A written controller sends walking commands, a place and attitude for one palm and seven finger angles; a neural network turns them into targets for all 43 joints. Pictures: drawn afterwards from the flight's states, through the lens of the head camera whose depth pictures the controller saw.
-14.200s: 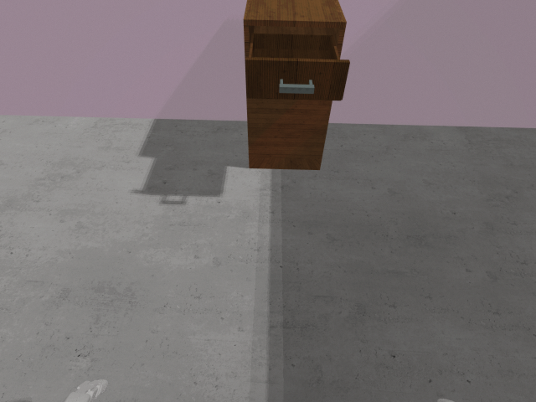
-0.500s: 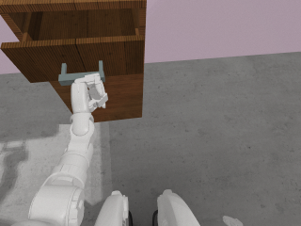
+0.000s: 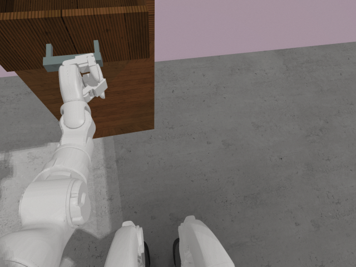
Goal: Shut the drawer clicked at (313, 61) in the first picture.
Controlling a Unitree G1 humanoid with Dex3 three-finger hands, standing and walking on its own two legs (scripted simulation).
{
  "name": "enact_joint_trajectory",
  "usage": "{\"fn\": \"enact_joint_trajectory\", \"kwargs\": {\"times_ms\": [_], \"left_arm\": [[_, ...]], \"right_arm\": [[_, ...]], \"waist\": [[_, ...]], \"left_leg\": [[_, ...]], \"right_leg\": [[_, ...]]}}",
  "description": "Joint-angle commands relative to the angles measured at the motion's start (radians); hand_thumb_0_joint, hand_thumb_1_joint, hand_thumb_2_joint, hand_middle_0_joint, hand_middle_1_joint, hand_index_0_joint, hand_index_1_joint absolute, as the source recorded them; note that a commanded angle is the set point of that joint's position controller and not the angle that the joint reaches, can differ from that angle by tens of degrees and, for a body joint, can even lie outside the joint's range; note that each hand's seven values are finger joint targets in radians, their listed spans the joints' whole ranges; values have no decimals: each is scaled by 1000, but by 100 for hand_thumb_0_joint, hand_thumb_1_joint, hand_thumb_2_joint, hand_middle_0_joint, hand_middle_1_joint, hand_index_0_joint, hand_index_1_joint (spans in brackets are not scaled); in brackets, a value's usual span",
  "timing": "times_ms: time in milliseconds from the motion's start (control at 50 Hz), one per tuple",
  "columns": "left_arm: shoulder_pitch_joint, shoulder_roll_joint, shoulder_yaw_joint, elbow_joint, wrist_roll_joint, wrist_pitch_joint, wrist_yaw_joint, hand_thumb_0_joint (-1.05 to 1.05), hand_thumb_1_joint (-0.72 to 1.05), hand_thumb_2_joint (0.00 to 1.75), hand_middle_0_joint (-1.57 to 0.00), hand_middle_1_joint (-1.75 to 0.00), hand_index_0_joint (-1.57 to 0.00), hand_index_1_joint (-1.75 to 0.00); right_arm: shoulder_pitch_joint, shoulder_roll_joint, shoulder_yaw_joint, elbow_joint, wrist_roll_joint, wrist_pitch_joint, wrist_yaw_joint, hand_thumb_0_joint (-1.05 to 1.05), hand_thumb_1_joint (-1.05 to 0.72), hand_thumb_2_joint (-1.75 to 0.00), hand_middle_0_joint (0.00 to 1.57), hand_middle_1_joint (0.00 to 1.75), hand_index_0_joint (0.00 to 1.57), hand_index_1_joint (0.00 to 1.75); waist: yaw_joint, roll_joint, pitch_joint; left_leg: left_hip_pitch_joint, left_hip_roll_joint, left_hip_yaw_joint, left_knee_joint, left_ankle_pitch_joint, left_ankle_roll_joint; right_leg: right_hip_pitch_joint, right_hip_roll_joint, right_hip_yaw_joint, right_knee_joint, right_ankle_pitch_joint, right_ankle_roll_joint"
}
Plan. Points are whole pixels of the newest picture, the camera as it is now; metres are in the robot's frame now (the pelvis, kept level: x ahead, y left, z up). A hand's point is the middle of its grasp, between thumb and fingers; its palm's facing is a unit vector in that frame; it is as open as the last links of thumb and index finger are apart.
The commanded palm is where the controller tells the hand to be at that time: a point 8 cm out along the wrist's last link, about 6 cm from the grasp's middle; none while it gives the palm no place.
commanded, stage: push the drawer shut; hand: left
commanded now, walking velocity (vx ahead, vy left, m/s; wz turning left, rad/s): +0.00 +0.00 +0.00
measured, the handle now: (73, 54) +0.59 +0.18 +0.04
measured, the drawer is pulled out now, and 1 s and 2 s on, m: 0.06 0.00 0.00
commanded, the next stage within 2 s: pull the fist back off the drawer in 1.06 s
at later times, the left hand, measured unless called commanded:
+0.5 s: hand (99, 59) +0.58 +0.12 +0.03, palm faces +0.12 -0.99 -0.03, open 3.3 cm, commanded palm +0.56 +0.16 +0.04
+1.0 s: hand (94, 55) +0.59 +0.13 +0.03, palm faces +0.12 -0.99 -0.04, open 3.4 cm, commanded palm +0.62 +0.14 +0.04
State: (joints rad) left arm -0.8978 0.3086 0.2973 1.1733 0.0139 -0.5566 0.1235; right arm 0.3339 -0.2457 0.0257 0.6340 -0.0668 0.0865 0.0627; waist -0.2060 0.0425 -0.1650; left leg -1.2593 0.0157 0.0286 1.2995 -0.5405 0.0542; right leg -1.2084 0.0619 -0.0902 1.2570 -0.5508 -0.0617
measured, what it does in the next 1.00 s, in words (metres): stands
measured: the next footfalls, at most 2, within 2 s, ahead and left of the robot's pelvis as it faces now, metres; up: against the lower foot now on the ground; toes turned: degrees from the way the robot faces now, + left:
none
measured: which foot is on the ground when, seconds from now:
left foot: down 0.00-1.00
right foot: down 0.00-1.00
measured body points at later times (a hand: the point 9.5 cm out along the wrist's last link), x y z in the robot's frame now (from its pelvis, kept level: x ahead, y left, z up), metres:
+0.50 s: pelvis +0.00 +0.01 -0.01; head +0.19 +0.03 +0.40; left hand +0.57 +0.17 +0.04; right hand -0.03 -0.25 -0.11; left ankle +0.03 +0.09 -0.61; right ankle +0.01 -0.09 -0.61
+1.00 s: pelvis -0.02 +0.01 -0.03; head +0.18 +0.05 +0.38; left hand +0.58 +0.19 +0.04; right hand -0.07 -0.24 -0.11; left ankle +0.03 +0.09 -0.61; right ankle +0.01 -0.09 -0.61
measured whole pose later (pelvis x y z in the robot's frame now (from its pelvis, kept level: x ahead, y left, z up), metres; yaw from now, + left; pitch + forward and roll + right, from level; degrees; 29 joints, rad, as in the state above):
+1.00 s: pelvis -0.02 +0.01 -0.03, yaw -2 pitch +34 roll -7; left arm -1.27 0.58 0.35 1.40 0.12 -0.43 0.11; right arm 0.40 -0.25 0.09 0.64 -0.09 0.05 0.07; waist -0.34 0.06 -0.14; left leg -1.47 0.03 -0.03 1.40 -0.52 0.06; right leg -1.38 0.07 -0.15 1.30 -0.52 -0.06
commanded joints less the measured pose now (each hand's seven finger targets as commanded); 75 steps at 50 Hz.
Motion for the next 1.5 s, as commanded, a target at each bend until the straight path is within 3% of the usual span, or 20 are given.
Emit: {"fn": "enact_joint_trajectory", "kwargs": {"times_ms": [0,80,180,320,360,400,520,540,580,660,720,840,880,920,1040,1080,1260,1320,1440,1480], "left_arm": [[-529,255,67,-203,-7,-66,15,0,90,90,-140,-160,-140,-160],[-549,275,78,-200,-6,-62,9,0,90,90,-140,-160,-140,-160],[-610,287,72,-162,9,-49,9,0,90,90,-140,-160,-140,-160],[-680,346,95,-129,33,-29,12,0,90,90,-140,-160,-140,-160],[-723,327,70,-111,36,-15,10,0,90,90,-140,-160,-140,-160],[-747,384,102,-103,47,-10,11,0,90,90,-140,-160,-140,-160],[-815,405,100,-118,55,8,6,0,90,90,-140,-160,-140,-160],[-798,422,113,-101,58,15,4,0,90,90,-140,-160,-140,-160],[-846,401,90,-96,59,20,-1,0,90,90,-140,-160,-140,-160],[-927,466,116,-89,69,40,14,0,90,90,-140,-160,-140,-160],[-979,445,86,-111,76,28,16,0,90,90,-140,-160,-140,-160],[-1056,466,65,-88,81,35,19,0,90,90,-140,-160,-140,-160],[-1078,514,85,-88,85,37,18,0,90,90,-140,-160,-140,-160],[-1093,484,55,-82,85,43,18,0,90,90,-140,-160,-140,-160],[-1112,503,43,-37,83,74,18,0,90,90,-140,-160,-140,-160],[-1141,507,38,-54,84,73,17,0,90,90,-140,-160,-140,-160],[-1143,476,27,-45,84,95,22,0,90,90,-140,-160,-140,-160],[-1132,512,64,-37,84,104,23,0,90,90,-140,-160,-140,-160],[-1108,418,25,-61,85,102,25,0,90,90,-140,-160,-140,-160],[-1081,429,48,-66,86,98,28,0,90,90,-140,-160,-140,-160]], "right_arm": [[187,-177,-61,-41,0,-1,-12,0,-90,-90,20,30,20,30],[203,-179,-58,-43,-3,4,-8,0,-90,-90,20,30,20,30],[223,-186,-56,-33,-7,10,-3,0,-90,-90,20,30,20,30],[252,-196,-51,-25,-13,15,-1,0,-90,-90,20,30,20,30],[256,-195,-47,-21,-14,13,1,0,-90,-90,20,30,20,30],[270,-204,-44,-17,-15,13,0,0,-90,-90,20,30,20,30],[289,-207,-40,-18,-21,12,4,0,-90,-90,20,30,20,30],[294,-209,-39,-17,-20,14,4,0,-90,-90,20,30,20,30],[305,-208,-39,-12,-20,15,5,0,-90,-90,20,30,20,30],[314,-214,-31,-8,-21,9,-2,0,-90,-90,20,30,20,30],[315,-210,-28,-4,-23,-2,1,0,-90,-90,20,30,20,30],[313,-219,-18,5,-24,-21,-2,0,-90,-90,20,30,20,30],[316,-224,-13,4,-23,-29,-7,0,-90,-90,20,30,20,30],[310,-224,-11,4,-23,-35,-8,0,-90,-90,20,30,20,30],[309,-233,4,8,-19,-57,-19,0,-90,-90,20,30,20,30],[312,-233,5,8,-19,-70,-24,0,-90,-90,20,30,20,30],[321,-246,2,15,-24,-91,-21,0,-90,-90,20,30,20,30],[330,-250,4,12,-27,-91,-19,0,-90,-90,20,30,20,30],[336,-250,-14,19,-32,-85,2,0,-90,-90,20,30,20,30],[341,-250,-16,17,-35,-83,6,0,-90,-90,20,30,20,30]], "waist": [[-29,75,-545],[-24,120,-564],[-58,111,-537],[-71,148,-571],[-93,149,-540],[-90,176,-556],[-104,233,-613],[-101,209,-618],[-127,207,-589],[-146,195,-565],[-151,274,-596],[-192,288,-558],[-194,298,-573],[-203,315,-562],[-227,297,-513],[-233,322,-535],[-228,338,-527],[-217,328,-528],[-206,340,-539],[-190,347,-553]], "left_leg": [[370,-6,-94,-103,350,-11],[394,-5,-102,-105,382,-15],[390,3,-114,-92,373,-11],[405,8,-126,-73,406,-14],[373,8,-124,-67,379,-9],[392,12,-134,-63,398,-11],[433,18,-147,-45,449,-14],[426,20,-149,-41,455,-13],[432,24,-162,-46,450,-13],[352,20,-148,-32,368,0],[405,20,-164,-36,380,-8],[370,22,-174,-37,286,-3],[361,24,-177,-38,267,-2],[371,23,-184,-44,245,-4],[309,29,-191,-57,143,1],[327,32,-199,-64,127,1],[387,43,-253,-88,89,-13],[376,42,-255,-86,98,-14],[471,57,-305,-100,132,-32],[491,57,-308,-102,159,-36]], "right_leg": [[248,-5,99,-162,344,43],[244,-3,94,-152,365,37],[192,3,87,-153,336,40],[158,6,78,-140,340,38],[149,6,81,-148,320,41],[124,7,73,-135,321,37],[98,9,67,-123,340,35],[105,11,65,-120,345,35],[80,11,60,-122,335,36],[88,13,71,-138,280,41],[47,14,65,-132,267,34],[-5,15,66,-139,195,34],[-5,16,69,-135,181,32],[-29,15,66,-138,166,31],[-54,13,71,-143,106,34],[-70,13,70,-140,99,34],[-145,7,43,-120,101,29],[-137,6,37,-114,105,29],[-187,1,21,-101,134,29],[-180,-1,18,-96,143,28]]}}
